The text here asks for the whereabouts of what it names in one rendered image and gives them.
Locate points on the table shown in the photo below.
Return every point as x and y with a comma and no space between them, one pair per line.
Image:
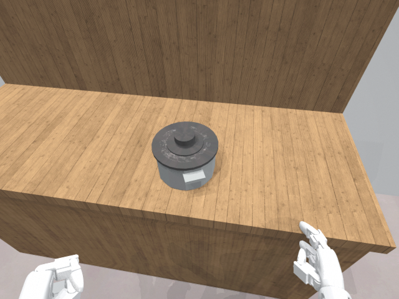
88,85

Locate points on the right robot hand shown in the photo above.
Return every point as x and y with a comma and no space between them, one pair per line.
323,268

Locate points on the robot right forearm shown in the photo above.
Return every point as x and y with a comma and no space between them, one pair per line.
332,292

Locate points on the lid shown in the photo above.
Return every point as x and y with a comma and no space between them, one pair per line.
185,158

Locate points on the left robot hand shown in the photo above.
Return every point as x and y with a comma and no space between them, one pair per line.
39,284

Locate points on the knob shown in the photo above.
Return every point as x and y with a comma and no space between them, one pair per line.
184,136

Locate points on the pot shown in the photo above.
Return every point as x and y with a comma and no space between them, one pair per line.
187,180

